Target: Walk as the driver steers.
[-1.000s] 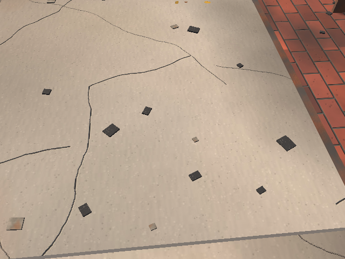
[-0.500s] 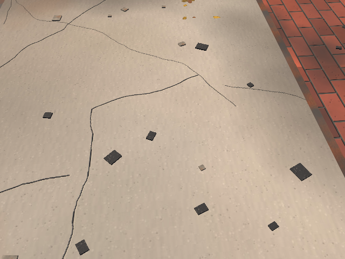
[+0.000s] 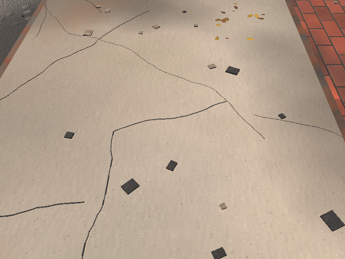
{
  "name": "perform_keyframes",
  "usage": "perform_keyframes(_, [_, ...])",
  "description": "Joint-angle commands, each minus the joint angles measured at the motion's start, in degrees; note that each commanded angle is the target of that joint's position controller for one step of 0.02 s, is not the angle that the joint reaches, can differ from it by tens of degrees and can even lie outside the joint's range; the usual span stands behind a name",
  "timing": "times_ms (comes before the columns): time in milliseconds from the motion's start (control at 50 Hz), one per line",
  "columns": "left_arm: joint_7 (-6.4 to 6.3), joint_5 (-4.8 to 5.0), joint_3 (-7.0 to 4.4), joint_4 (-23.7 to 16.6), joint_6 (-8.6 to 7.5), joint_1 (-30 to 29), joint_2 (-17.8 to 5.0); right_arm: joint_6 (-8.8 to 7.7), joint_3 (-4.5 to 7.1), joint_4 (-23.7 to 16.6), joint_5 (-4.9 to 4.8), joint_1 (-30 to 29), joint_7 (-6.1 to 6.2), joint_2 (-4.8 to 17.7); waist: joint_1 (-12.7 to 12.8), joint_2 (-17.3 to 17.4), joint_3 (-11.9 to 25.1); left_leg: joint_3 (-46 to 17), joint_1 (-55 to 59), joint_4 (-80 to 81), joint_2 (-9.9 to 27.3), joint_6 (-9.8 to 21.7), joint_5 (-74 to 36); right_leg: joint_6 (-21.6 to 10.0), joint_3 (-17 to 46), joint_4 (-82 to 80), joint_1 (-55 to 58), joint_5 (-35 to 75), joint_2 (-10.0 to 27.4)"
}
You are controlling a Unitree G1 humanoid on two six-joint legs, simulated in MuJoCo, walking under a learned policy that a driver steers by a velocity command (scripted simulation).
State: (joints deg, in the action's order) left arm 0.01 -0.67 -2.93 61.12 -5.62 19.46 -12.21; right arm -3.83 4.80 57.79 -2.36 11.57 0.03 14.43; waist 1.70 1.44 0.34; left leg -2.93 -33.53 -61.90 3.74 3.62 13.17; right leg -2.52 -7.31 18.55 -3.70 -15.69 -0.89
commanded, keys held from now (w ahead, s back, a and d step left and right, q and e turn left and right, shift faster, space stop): w+q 0.42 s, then q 0.32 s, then e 0.26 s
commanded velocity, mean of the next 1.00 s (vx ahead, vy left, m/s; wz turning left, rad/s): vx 0.30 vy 0.00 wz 0.42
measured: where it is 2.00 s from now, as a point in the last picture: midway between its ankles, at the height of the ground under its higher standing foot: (154, 254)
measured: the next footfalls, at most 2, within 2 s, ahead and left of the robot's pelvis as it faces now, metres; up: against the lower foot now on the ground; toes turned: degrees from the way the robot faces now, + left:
left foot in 0.28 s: +0.31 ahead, +0.16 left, +0.00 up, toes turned +12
right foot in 0.76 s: +0.60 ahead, +0.08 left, +0.00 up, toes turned +31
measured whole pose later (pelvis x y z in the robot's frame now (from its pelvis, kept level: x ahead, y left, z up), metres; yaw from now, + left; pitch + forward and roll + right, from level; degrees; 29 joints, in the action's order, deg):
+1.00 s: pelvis +0.44 +0.12 -0.01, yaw +25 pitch +2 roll +1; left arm 0.3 -0.4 -2.5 45.5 -0.7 8.5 -14.1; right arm 1.5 3.2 43.3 -0.1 8.2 2.7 15.7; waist 1.9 -0.1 -3.2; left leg -5.1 -21.5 -44.2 -1.2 -3.6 26.2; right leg -1.9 4.3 25.8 -22.3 -5.1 -3.2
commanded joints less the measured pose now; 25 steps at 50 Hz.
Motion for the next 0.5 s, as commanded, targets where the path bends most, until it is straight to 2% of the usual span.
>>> perform_keyframes(20, [-1.02, -0.56, -1.11, -2.2, -0.38, 0.1, -8.2, 0.20, -0.12, -4.7, 0.55, -5.1, -0.70, 0.5, 0.0, -4.5, -5.3, -1.3, -10.6, 7.1, 2.4, -1.1, -6.5, -6.4, 8.0, -10.9, 1.9, 17.8, 15.5])
perform_keyframes(60, [-1.54, -0.42, -1.30, -2.7, -0.32, -0.5, -9.2, 0.20, -0.70, -6.9, 0.79, -9.2, -1.22, -0.1, 0.5, -4.6, -6.3, 1.2, -8.1, 14.9, 2.1, -1.5, -11.7, -5.8, 3.9, -12.4, -0.2, 17.8, 14.7])
perform_keyframes(120, [-1.91, 0.34, -1.66, -2.3, -0.14, 2.1, -9.7, 0.43, -1.33, -9.8, 0.98, -14.6, -2.25, -0.2, 1.8, -4.1, -7.7, 4.6, -6.1, 21.2, 1.4, -0.8, -14.8, -5.5, -0.3, -12.8, 1.1, 19.2, 15.6])
perform_keyframes(160, [-1.84, 0.90, -1.91, -2.0, 0.35, 3.2, -9.8, 0.62, -1.39, -11.6, 0.88, -16.6, -2.99, 0.2, 1.7, -4.0, -8.3, 5.8, -6.0, 23.9, 0.8, 0.6, -13.1, -5.0, -2.3, -10.7, 4.9, 23.7, 16.8])
perform_keyframes(180, [-1.83, 1.08, -2.11, -2.2, 0.63, 2.8, -10.3, 0.67, -1.21, -12.3, 0.85, -16.7, -3.35, 0.7, 0.9, -4.4, -7.9, 6.7, -4.5, 24.9, 0.0, 1.5, -11.4, -4.5, -3.4, -8.5, 6.5, 30.1, 17.2])
perform_keyframes(220, [-2.10, 1.34, -2.71, -3.2, 1.26, 1.5, -12.1, 0.83, -0.11, -13.0, 0.87, -14.0, -3.93, 3.1, -2.0, -6.9, -4.2, 9.9, 2.4, 24.5, -3.6, 3.7, -6.5, -3.4, -5.2, -0.6, 9.1, 50.9, 17.8])
perform_keyframes(240, [-2.29, 1.30, -2.95, -3.8, 1.79, 0.6, -12.9, 1.01, 0.99, -12.2, 0.74, -8.6, -4.03, 5.2, -5.2, -8.1, -0.9, 11.1, 9.2, 24.2, -5.9, 4.9, -4.1, -2.7, -5.9, 7.4, 9.0, 58.9, 17.6])
perform_keyframes(260, [-2.36, 1.43, -2.96, -4.6, 2.14, -0.7, -13.3, 1.26, 2.68, -10.3, 0.63, 0.0, -3.73, 8.1, -9.9, -7.7, 3.7, 11.0, 21.4, 27.1, -8.0, 6.8, -5.8, -1.4, -6.5, 18.7, 5.2, 59.3, 16.1])
perform_keyframes(280, [-2.35, 0.83, -2.62, -5.6, 1.90, -0.5, -12.7, 1.84, 4.75, -8.5, 0.48, 8.5, -2.53, 12.5, -13.4, -3.4, 8.1, 1.8, 37.9, 29.2, -4.0, 9.4, -3.5, 1.1, -6.4, 35.4, -7.9, 44.8, 13.8])
perform_keyframes(300, [-1.00, -0.59, 0.18, -8.5, 0.30, 5.5, -2.7, 1.69, 5.16, -8.7, 0.39, 8.8, -1.86, 17.5, -5.7, 12.4, 14.2, -31.7, 55.8, 35.0, 12.2, 20.2, 6.8, 4.4, -1.8, 58.1, -32.3, -12.7, 1.8])
perform_keyframes(320, [-0.12, 2.12, -0.26, -10.5, -2.60, -1.0, -6.3, 1.21, 3.91, -9.5, 1.22, 11.4, -1.82, 14.3, -8.9, 7.6, 20.4, -46.9, 58.3, 46.0, 15.6, 21.8, 14.9, 3.2, 11.6, 65.4, -38.8, -17.2, -0.9])
perform_keyframes(340, [0.16, 4.20, -1.23, -12.6, -3.95, -7.2, -9.5, 0.35, 3.04, -9.2, 1.79, 9.0, -1.68, 11.1, -9.3, 5.8, 11.7, -38.6, 53.1, 47.6, 13.9, 18.0, 11.0, 1.3, 12.5, 64.7, -44.6, -12.0, 2.4])
perform_keyframes(360, [-0.24, 3.62, -1.25, -12.8, -4.51, -8.3, -9.8, -0.43, 2.37, -10.4, 1.57, 4.4, -1.73, 8.9, -6.6, 0.5, 7.1, -31.0, 44.0, 47.5, 11.6, 15.9, 4.7, 0.4, 12.6, 59.7, -42.6, -6.5, 5.2])
perform_keyframes(380, [-0.85, 2.11, -1.83, -12.0, -4.28, -7.9, -10.2, -0.84, 1.79, -11.8, 1.78, -0.4, -1.88, 7.2, -3.8, -2.3, 4.2, -25.1, 34.6, 48.0, 9.2, 14.4, -1.9, 0.6, 12.5, 54.8, -37.8, -3.9, 7.1])
perform_keyframes(400, [-1.04, 1.50, -2.38, -11.8, -3.37, -6.1, -10.6, -1.10, 1.38, -12.9, 2.37, -3.0, -1.78, 6.2, -1.3, -1.8, 3.3, -21.3, 28.4, 48.9, 7.4, 13.7, -6.1, 0.9, 13.2, 51.7, -33.0, -2.4, 8.6])
perform_keyframes(420, [-1.08, 1.22, -2.66, -12.1, -2.43, -5.4, -10.5, -1.13, 1.24, -13.3, 2.43, -3.6, -1.65, 6.2, -0.2, -1.4, 2.7, -19.8, 24.8, 49.8, 6.5, 13.6, -7.6, 1.5, 13.2, 49.2, -30.7, -2.2, 9.1])
perform_keyframes(440, [-1.31, 0.83, -2.76, -12.7, -1.66, -5.8, -10.0, -1.19, 1.29, -13.5, 2.12, -3.4, -1.34, 7.0, 0.4, -1.2, 1.3, -17.8, 21.8, 50.1, 6.2, 13.6, -13.6, 2.5, 12.4, 46.4, -29.9, -2.2, 9.1])
perform_keyframes(500, [-2.06, -0.72, -2.57, -15.6, -0.38, -11.0, -8.5, -0.93, 1.97, -13.3, 2.23, -0.4, -0.02, 10.1, 0.0, -0.6, -0.3, -10.4, 16.0, 47.9, 3.2, 12.5, -34.0, 5.6, 9.5, 36.2, -29.1, 4.2, 6.5])
Keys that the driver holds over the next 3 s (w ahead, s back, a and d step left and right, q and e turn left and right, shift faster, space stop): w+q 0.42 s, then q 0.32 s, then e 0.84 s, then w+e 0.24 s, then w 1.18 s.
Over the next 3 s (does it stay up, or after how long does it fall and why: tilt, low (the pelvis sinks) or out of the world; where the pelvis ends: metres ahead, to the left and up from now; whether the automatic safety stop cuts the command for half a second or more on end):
stays up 1.09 0.06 -0.02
